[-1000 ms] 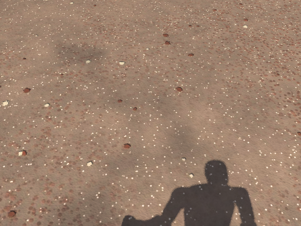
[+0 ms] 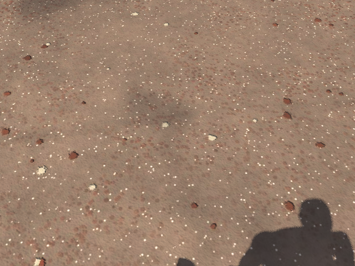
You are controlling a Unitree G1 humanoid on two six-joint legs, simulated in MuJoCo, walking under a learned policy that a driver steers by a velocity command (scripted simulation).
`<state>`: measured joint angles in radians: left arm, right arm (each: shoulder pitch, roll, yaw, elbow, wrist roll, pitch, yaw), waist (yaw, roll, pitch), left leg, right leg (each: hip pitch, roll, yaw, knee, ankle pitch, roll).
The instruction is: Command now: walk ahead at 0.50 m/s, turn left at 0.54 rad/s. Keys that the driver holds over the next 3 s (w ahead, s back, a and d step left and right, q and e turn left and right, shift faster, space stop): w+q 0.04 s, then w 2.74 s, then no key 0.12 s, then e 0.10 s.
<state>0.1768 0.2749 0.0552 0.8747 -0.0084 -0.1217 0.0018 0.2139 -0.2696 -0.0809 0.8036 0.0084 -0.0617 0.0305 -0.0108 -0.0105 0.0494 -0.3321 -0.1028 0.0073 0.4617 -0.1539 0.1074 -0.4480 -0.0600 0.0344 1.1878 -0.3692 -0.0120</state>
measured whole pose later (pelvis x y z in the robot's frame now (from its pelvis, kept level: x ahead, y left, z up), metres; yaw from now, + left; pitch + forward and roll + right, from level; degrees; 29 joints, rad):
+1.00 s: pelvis +0.57 +0.03 +0.00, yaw +7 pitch +2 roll +0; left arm 0.31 0.30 0.04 0.90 -0.02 -0.08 -0.01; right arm 0.16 -0.26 -0.05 0.74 0.00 -0.08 0.02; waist 0.02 -0.03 0.02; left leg -0.37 -0.03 0.04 0.49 -0.16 0.05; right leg -0.39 -0.03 0.02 1.15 -0.40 -0.03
